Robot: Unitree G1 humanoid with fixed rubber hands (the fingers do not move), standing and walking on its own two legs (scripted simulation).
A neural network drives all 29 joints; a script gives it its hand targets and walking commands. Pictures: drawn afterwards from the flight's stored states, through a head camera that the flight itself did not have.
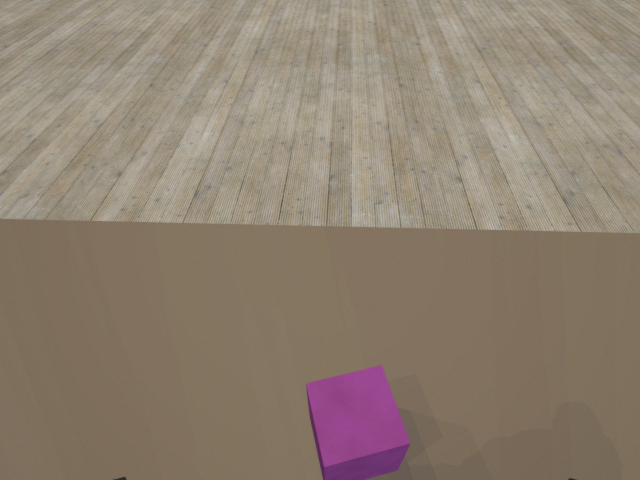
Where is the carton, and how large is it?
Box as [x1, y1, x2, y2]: [306, 365, 410, 479]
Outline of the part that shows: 381,365 306,383 310,419 323,479 364,479 393,471 398,468 410,443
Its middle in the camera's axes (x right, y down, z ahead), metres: +0.10 +0.52 +1.06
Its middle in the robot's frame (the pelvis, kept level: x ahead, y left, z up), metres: +0.40 -0.05 -0.66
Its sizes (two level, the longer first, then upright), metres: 0.210 0.200 0.250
